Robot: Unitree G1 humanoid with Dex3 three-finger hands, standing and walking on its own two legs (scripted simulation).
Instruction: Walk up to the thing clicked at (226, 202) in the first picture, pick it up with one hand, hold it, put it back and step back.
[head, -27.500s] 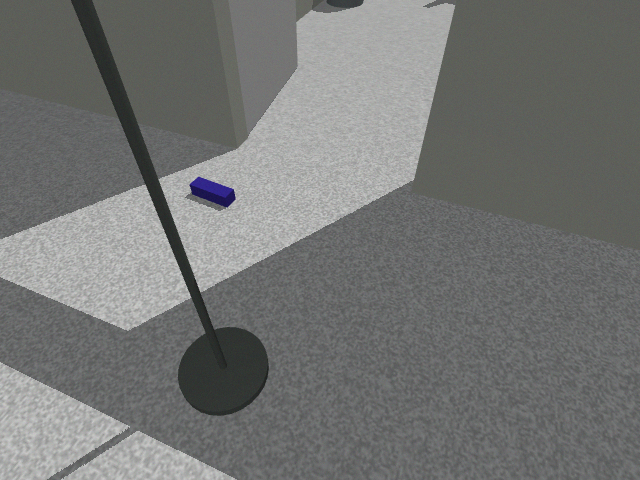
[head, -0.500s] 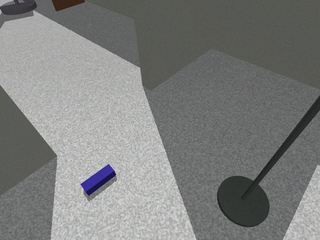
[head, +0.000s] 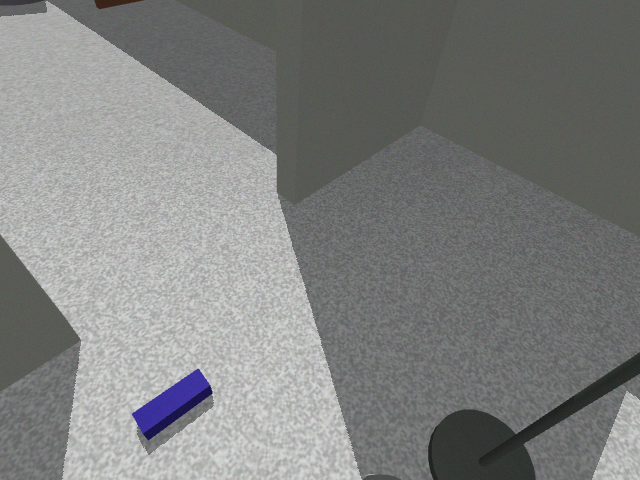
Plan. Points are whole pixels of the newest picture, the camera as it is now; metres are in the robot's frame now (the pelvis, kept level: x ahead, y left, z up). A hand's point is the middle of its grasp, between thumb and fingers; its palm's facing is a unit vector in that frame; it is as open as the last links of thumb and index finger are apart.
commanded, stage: walk up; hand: left
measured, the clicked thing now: (174, 402) +0.49 +0.37 -0.73
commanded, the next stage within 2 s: stand in 1.90 s
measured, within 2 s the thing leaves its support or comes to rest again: neither
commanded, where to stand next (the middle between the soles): +0.14 -0.01 m, yaw +2 degrees
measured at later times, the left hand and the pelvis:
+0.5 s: hand out of the picture +0.15 +0.25 -0.16, palm faces +0.00 -0.93 -0.35, open 7.4 cm; pelvis +0.07 -0.01 -0.01, yaw +1 degrees
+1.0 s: hand (133, 471) +0.19 +0.24 -0.14, palm faces +0.01 -0.94 -0.34, open 7.4 cm; pelvis +0.11 -0.01 +0.01, yaw +1 degrees
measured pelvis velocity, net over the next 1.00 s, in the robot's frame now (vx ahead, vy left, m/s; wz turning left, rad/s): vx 0.11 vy -0.01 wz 0.02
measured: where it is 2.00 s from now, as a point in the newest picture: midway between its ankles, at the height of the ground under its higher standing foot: outside the picture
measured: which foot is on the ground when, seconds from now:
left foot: down 0.00-1.00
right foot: up 0.00-0.18, down 0.20-1.00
